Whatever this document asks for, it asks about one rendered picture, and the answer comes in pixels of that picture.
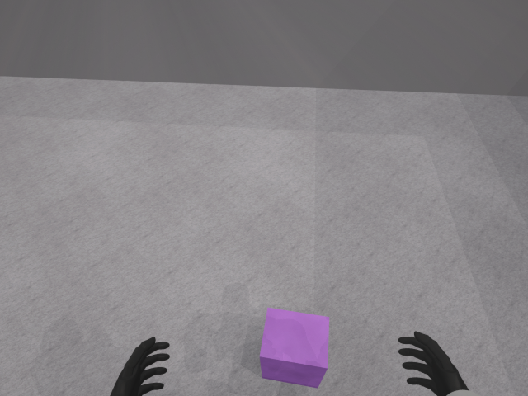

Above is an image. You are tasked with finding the robot left hand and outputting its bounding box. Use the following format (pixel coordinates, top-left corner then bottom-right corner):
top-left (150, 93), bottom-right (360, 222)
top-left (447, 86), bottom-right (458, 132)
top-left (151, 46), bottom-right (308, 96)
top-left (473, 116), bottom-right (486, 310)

top-left (110, 337), bottom-right (170, 396)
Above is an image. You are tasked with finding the robot right hand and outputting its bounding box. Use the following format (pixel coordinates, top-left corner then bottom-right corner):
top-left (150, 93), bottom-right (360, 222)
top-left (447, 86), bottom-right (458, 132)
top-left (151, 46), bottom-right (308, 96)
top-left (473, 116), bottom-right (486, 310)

top-left (398, 331), bottom-right (469, 396)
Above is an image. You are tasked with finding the carton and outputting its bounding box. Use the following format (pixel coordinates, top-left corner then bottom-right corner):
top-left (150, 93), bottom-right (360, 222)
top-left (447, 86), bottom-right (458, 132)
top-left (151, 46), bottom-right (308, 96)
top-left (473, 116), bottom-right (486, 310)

top-left (260, 308), bottom-right (329, 388)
